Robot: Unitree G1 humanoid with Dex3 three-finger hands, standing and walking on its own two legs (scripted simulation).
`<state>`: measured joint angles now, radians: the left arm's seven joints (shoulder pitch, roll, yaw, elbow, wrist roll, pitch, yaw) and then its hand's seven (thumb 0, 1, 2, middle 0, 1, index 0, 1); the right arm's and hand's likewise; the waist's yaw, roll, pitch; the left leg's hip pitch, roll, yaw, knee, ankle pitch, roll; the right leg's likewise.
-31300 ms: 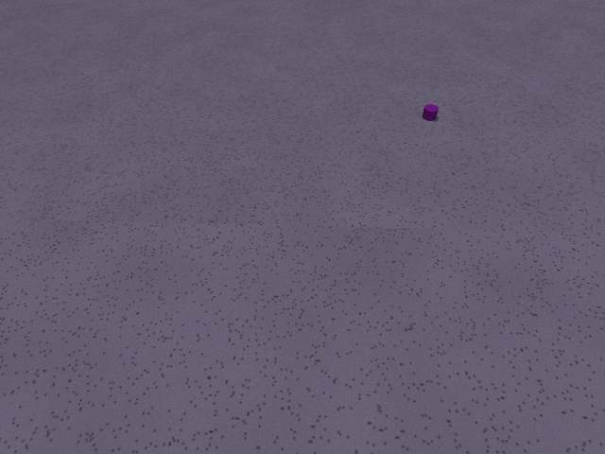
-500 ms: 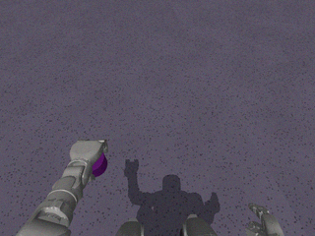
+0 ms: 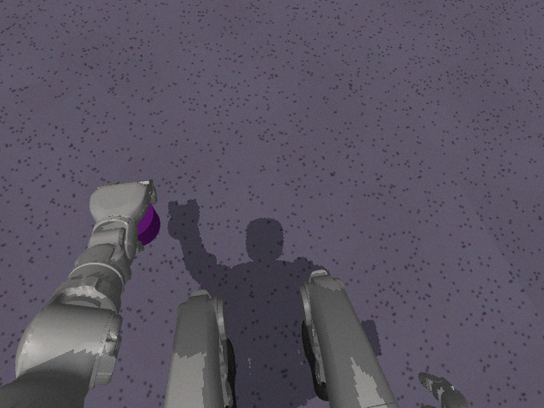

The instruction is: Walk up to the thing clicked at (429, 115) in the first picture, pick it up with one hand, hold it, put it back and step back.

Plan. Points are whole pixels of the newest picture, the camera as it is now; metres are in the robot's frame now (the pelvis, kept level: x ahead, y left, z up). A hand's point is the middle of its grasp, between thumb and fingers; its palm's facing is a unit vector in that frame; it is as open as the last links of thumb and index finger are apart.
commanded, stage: crouch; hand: left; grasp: from above
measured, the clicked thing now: (133, 220) +0.43 +0.21 -0.16
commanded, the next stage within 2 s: lower in 1.08 s
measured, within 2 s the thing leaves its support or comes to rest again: neither
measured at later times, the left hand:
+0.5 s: hand (154, 231) +0.44 +0.21 -0.28, palm faces -0.46 -0.03 -0.89, open 10.4 cm
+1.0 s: hand (161, 234) +0.45 +0.21 -0.34, palm faces -0.46 -0.03 -0.89, open 10.4 cm
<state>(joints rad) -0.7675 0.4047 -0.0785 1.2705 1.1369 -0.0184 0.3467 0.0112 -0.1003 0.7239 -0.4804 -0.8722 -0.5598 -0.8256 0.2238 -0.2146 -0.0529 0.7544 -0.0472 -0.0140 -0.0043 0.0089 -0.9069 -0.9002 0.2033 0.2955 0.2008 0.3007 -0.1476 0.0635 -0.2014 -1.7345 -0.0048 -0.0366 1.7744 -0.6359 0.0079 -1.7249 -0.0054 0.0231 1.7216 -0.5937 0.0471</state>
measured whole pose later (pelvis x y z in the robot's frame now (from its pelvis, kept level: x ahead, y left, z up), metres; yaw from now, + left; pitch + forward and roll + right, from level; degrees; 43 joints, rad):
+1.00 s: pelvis -0.02 -0.01 -0.18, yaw -3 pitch +35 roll -6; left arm -1.01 0.61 0.03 1.53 1.24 -0.15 0.43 0.01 -0.11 0.73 -0.51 -0.84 -0.59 -0.80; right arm 0.16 -0.26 0.03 0.78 -0.15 -0.06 0.11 0.00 -0.91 -0.90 0.20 0.30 0.20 0.30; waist -0.24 0.02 -0.08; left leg -2.27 -0.03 -0.11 2.35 -0.69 -0.03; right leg -2.24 0.01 -0.02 2.27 -0.64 0.05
